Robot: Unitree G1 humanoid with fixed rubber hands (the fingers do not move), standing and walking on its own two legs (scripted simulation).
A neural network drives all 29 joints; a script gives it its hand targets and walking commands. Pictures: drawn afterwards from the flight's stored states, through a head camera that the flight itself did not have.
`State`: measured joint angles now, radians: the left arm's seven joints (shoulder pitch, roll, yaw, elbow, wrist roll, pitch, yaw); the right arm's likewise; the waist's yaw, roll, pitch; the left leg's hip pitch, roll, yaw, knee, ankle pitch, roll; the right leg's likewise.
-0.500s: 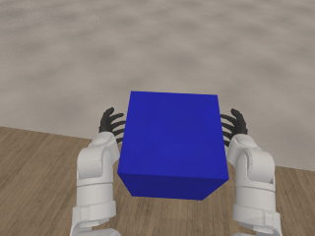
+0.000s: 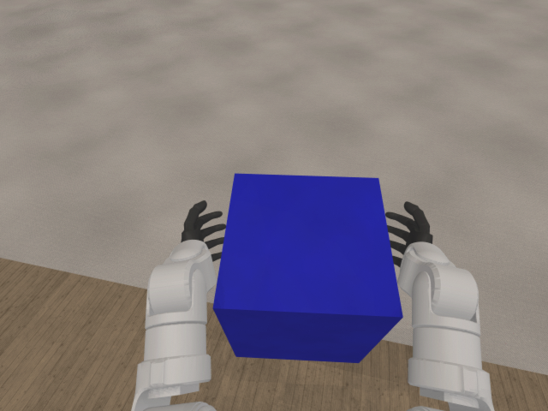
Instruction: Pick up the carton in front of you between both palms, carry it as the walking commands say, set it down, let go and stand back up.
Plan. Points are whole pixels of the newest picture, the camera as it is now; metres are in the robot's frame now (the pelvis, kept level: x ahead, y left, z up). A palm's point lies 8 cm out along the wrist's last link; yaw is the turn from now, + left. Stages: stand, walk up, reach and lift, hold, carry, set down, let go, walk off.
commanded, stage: carry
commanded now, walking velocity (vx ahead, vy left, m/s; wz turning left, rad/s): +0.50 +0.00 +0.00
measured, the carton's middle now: (301, 275) +0.32 +0.01 +0.00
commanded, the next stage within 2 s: none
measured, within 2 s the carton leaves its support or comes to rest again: neither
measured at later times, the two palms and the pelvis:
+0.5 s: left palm (212, 124) +0.63 +0.20 +0.07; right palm (363, 123) +0.63 -0.12 +0.07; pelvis +0.31 +0.04 -0.03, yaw +0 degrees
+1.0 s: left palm (247, 73) +0.94 +0.16 +0.02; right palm (360, 74) +0.94 -0.15 +0.02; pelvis +0.62 +0.01 -0.07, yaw +0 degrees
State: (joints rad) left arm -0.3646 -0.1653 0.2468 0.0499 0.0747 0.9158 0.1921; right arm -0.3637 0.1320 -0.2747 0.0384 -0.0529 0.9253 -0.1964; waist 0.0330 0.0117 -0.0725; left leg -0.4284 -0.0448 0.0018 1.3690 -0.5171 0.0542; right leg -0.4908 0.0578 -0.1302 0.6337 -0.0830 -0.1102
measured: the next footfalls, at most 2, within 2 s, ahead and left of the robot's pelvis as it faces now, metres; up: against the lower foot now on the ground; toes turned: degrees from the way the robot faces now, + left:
left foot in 0.42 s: +0.41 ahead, +0.10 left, -0.04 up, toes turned +2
right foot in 0.92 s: +0.76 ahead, -0.06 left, -0.06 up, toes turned -5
